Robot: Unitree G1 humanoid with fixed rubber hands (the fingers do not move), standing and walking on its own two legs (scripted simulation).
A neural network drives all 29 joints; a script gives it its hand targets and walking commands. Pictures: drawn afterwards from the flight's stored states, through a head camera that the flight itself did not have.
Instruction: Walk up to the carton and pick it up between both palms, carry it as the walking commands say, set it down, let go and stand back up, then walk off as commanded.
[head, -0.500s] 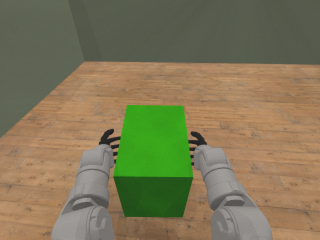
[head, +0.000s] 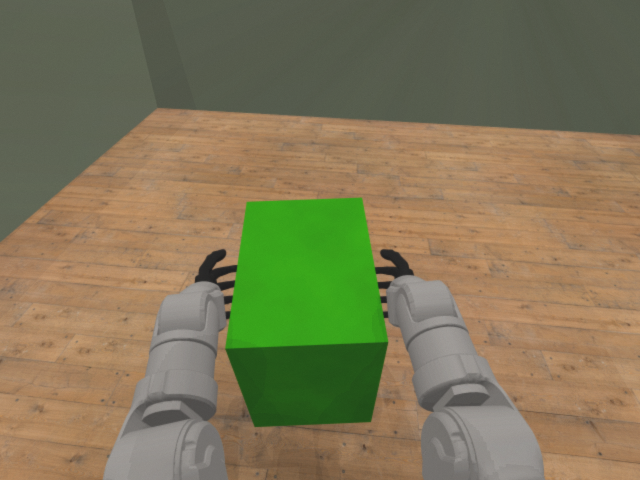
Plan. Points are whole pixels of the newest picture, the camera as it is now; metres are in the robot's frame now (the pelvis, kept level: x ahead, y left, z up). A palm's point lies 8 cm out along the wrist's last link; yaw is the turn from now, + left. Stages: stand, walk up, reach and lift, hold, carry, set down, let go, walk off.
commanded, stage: carry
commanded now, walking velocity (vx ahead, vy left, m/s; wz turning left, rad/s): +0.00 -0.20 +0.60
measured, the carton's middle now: (308, 311) +0.37 +0.01 +0.03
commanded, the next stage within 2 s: none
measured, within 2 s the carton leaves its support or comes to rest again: neither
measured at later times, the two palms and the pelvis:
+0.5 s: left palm (190, 305) +0.31 +0.16 +0.11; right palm (396, 299) +0.33 -0.10 +0.10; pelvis +0.02 -0.01 +0.00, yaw +5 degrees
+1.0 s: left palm (163, 323) +0.29 +0.19 +0.10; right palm (365, 281) +0.36 -0.07 +0.10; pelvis +0.04 -0.03 +0.00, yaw +17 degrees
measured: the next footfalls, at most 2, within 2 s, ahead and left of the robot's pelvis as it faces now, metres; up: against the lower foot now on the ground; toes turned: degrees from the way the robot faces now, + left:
left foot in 0.86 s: +0.05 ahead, +0.11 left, +0.00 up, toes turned +15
left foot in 1.34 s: +0.04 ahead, +0.09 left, +0.00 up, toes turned +27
